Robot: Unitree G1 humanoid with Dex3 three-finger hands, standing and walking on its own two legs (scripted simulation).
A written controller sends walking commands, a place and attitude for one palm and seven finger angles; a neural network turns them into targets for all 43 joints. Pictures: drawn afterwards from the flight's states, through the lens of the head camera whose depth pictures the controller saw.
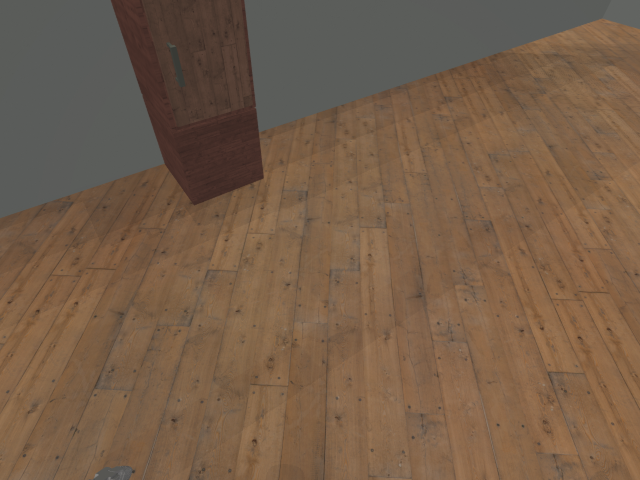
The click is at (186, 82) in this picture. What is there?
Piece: cupboard door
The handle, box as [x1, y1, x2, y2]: [166, 42, 185, 86]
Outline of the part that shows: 167,42 166,43 170,48 177,76 175,78 179,85 183,86 185,85 176,48 174,45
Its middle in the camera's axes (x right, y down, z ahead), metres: -0.52 -0.62 +1.37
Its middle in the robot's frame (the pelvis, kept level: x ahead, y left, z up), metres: +1.41 +0.58 -0.10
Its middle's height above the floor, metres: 0.67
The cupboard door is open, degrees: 0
